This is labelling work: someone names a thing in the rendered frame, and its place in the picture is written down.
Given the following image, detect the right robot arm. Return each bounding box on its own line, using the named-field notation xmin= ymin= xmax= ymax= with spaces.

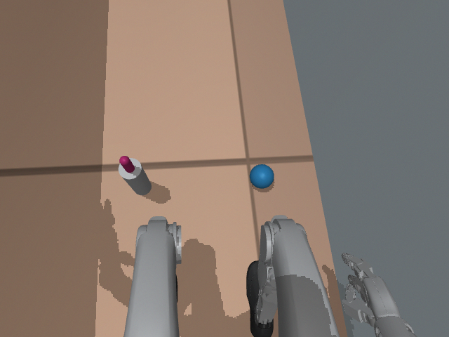
xmin=374 ymin=316 xmax=417 ymax=337

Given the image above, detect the right robot hand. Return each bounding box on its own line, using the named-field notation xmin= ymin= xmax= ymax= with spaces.
xmin=342 ymin=253 xmax=401 ymax=327

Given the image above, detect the right robot foot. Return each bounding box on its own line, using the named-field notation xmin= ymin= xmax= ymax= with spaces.
xmin=246 ymin=260 xmax=274 ymax=337

